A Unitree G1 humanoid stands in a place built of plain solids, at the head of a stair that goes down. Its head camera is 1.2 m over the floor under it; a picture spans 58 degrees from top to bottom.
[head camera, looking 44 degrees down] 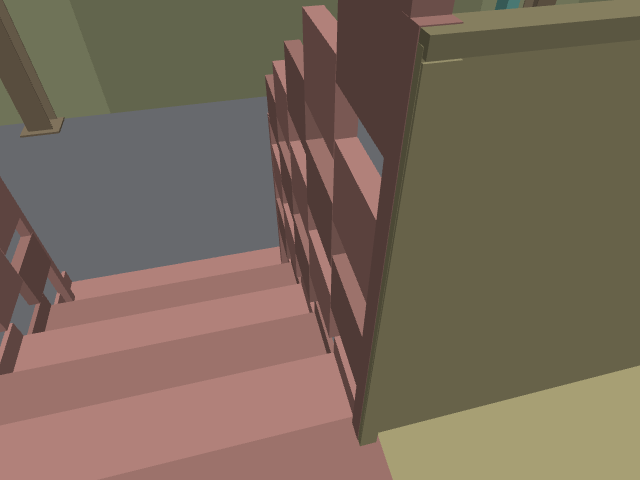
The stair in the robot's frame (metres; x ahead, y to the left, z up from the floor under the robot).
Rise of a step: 0.16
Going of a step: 0.30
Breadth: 1.32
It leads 14 degrees to the left of straight ahead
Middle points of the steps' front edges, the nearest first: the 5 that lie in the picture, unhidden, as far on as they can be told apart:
0.68 0.57 -0.15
0.97 0.64 -0.31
1.26 0.71 -0.46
1.55 0.79 -0.62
1.84 0.86 -0.77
